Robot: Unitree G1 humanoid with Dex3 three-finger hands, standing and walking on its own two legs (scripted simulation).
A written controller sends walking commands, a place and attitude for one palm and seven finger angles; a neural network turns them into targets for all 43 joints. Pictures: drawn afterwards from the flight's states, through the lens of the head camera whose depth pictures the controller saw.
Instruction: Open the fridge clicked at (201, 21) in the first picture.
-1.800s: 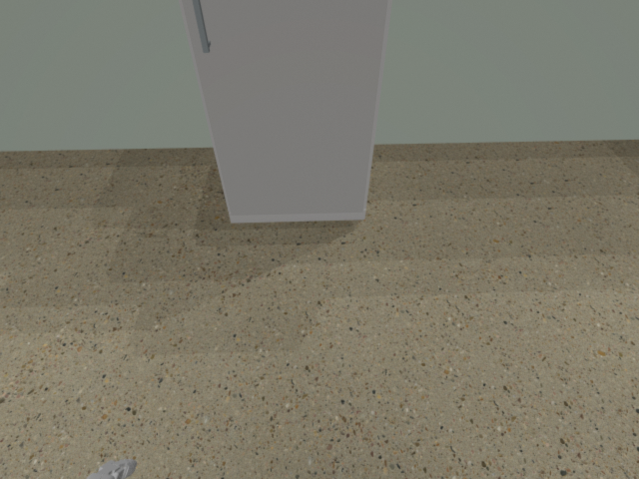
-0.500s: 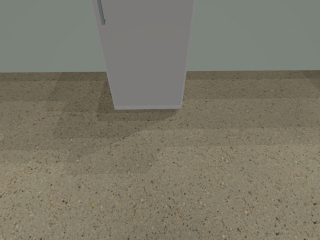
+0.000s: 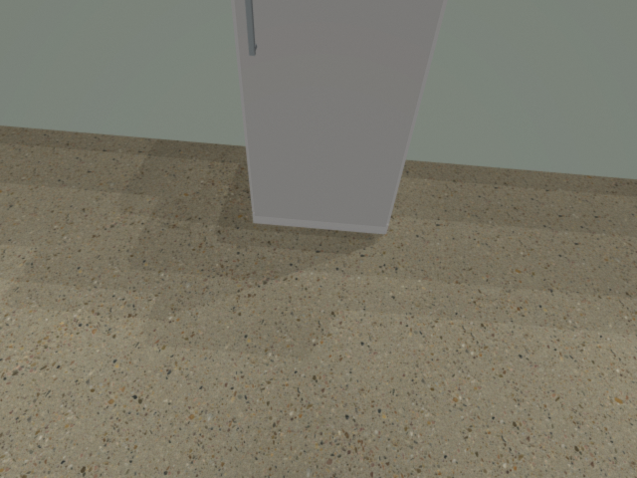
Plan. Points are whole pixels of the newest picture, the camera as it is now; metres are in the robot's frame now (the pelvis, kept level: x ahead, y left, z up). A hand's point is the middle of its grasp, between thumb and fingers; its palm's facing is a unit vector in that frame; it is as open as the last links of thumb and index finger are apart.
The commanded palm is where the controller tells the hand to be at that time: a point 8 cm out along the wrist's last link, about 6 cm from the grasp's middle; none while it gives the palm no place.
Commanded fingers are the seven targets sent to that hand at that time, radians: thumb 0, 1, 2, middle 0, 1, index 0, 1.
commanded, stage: walk to a spot facing it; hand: left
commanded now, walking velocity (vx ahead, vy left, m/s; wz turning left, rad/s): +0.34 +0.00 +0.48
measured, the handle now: (250, 8) +1.21 +0.26 +0.13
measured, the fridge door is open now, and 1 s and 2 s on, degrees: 0 0 0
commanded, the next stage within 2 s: turn to face it in 0.88 s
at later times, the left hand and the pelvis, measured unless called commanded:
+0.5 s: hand (180, 416) +0.24 +0.23 -0.17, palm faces +0.12 -0.98 -0.16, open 7.4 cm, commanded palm none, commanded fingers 0.00 0.90 0.90 -0.20 -0.30 -0.20 -0.30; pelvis +0.18 +0.04 +0.00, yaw +9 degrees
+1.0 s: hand (196, 390) +0.29 +0.22 -0.18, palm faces +0.42 -0.89 -0.19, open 7.3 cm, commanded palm none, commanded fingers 0.00 0.90 0.90 -0.20 -0.30 -0.20 -0.30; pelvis +0.39 +0.06 +0.00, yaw +22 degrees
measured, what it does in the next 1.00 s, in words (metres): walks ahead, turning left: right foot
